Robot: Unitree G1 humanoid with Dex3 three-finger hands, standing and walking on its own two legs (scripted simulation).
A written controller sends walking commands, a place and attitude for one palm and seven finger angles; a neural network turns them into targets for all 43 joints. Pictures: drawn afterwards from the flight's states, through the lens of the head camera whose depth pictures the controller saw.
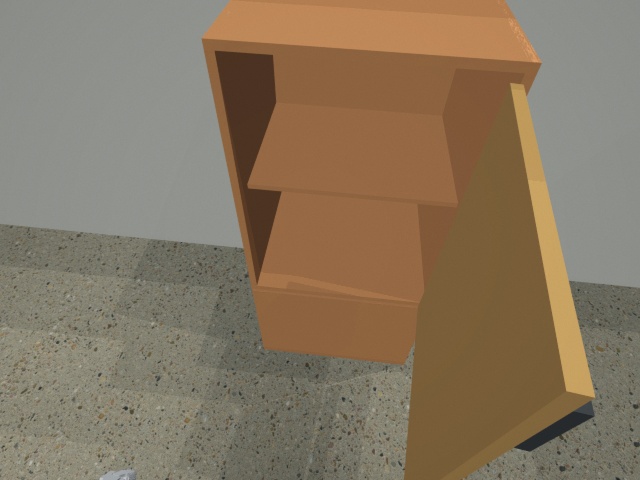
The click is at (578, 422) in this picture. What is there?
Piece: cupboard door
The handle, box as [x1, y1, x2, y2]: [514, 401, 594, 451]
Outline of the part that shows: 591,401 589,401 514,447 529,451 592,417 594,415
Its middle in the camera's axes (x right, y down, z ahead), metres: +0.21 +0.19 +0.40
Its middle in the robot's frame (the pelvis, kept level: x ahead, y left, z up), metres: +0.19 -0.20 +0.05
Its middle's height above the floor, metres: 0.82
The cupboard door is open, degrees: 83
